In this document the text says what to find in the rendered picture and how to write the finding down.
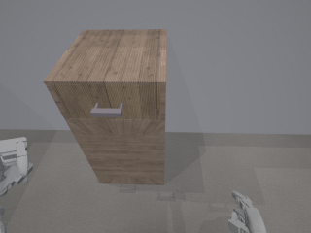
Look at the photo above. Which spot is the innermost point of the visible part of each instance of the handle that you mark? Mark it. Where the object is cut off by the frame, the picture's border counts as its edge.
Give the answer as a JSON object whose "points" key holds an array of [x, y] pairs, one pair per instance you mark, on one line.
{"points": [[107, 112]]}

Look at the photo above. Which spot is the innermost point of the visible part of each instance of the cabinet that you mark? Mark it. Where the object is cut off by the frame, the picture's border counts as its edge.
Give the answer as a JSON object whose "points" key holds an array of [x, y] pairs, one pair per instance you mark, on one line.
{"points": [[119, 151]]}

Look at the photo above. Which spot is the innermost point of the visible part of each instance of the drawer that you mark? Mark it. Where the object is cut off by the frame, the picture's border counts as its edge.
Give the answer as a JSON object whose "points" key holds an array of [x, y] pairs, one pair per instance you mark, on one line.
{"points": [[140, 101]]}

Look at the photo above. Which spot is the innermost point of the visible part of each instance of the left robot hand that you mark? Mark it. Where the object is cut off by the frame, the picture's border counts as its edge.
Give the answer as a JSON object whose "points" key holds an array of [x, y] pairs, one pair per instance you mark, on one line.
{"points": [[14, 156]]}

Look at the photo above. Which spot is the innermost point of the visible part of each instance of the right robot hand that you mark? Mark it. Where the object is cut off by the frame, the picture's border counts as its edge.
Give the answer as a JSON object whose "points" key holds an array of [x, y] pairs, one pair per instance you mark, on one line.
{"points": [[250, 221]]}

